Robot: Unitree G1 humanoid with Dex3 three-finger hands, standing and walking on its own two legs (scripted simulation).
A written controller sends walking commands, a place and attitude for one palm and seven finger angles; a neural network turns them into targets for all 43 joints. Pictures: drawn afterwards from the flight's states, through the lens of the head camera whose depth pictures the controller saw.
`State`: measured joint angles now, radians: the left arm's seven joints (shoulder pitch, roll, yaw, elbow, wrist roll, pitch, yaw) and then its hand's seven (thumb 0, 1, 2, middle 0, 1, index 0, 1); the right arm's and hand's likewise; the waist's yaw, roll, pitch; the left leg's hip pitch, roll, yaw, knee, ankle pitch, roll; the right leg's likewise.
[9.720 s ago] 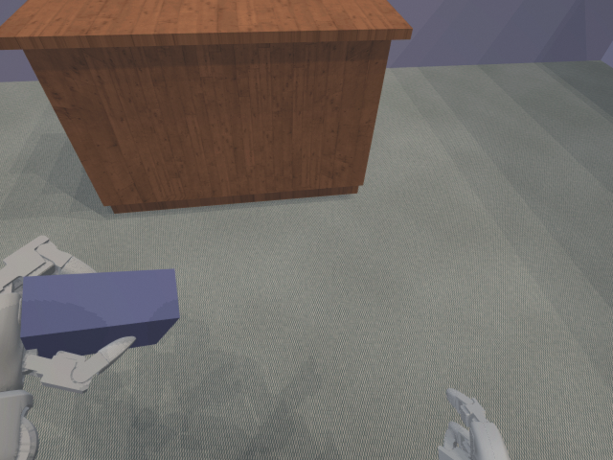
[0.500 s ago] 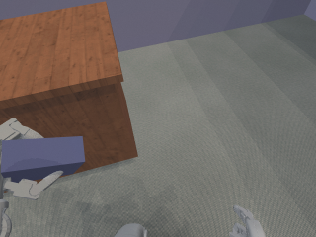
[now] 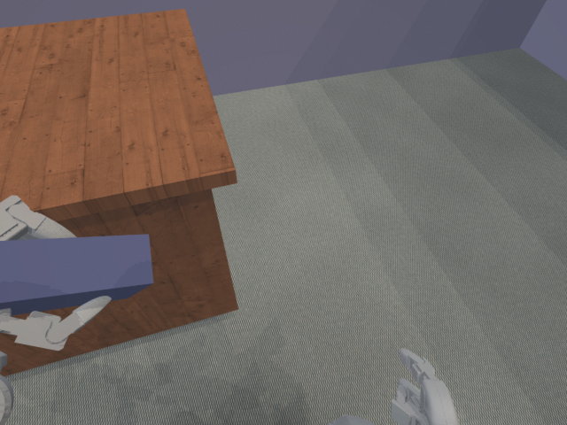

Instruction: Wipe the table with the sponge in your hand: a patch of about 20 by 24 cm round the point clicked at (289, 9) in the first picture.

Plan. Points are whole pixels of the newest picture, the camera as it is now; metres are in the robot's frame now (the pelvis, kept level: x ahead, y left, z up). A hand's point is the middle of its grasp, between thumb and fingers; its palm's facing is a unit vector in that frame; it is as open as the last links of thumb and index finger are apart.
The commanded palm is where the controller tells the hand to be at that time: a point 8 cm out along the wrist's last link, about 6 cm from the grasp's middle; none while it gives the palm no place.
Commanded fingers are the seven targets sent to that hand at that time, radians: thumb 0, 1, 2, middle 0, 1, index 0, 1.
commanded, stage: take the last steps up to it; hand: left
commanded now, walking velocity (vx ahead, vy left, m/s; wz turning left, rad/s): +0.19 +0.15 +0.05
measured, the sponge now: (96, 273) +0.24 +0.21 +0.15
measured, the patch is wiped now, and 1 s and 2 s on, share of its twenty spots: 0.00 0.00 0.00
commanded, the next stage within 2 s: come to a stop and stand still in 0.36 s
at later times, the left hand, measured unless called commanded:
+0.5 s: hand (42, 218) +0.29 +0.28 +0.18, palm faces +0.34 -0.82 -0.47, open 9.3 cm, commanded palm +0.23 +0.34 +0.18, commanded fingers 0.00 0.10 1.30 -1.20 -1.60 -1.20 -1.60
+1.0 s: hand (57, 227) +0.28 +0.26 +0.18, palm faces +0.35 -0.80 -0.49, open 9.3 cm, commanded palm +0.22 +0.30 +0.18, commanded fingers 0.00 0.10 1.30 -1.20 -1.60 -1.20 -1.60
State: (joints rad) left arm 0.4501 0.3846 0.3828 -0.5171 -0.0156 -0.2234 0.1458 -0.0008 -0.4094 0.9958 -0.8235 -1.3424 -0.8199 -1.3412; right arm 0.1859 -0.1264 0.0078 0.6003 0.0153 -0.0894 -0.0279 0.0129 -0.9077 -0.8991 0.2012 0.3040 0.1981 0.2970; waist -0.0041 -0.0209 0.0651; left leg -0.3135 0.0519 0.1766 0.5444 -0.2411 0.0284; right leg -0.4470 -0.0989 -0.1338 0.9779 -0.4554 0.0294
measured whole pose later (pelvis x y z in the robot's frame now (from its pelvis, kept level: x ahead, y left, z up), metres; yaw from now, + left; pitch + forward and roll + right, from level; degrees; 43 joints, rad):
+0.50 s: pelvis +0.08 +0.06 -0.01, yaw +1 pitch +0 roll +1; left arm 0.54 0.40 0.36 -0.66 0.00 -0.25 0.15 0.00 -0.41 1.00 -0.82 -1.34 -0.82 -1.34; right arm 0.17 -0.28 -0.07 0.56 0.00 -0.05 -0.05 0.01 -0.91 -0.90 0.20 0.30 0.20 0.30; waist -0.01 -0.04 0.11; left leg -0.33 0.06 0.14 0.52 -0.15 0.00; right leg -0.23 -0.15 -0.14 0.66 -0.40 0.04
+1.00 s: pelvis +0.06 +0.02 +0.00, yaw -1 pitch -1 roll +1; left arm 0.49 0.39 0.36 -0.53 -0.05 -0.14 0.13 0.00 -0.41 0.99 -0.82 -1.34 -0.82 -1.34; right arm 0.19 -0.18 0.03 0.60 0.01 -0.06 -0.02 0.01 -0.90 -0.90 0.21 0.30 0.20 0.30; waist 0.00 0.04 0.07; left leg -0.39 0.08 0.06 0.70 -0.35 -0.04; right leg -0.24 0.03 -0.14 0.54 -0.29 -0.09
